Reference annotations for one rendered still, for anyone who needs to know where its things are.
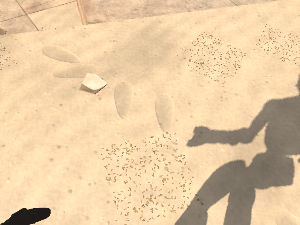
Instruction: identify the left robot hand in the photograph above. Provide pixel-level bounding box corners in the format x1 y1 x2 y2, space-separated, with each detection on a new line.
0 207 51 225

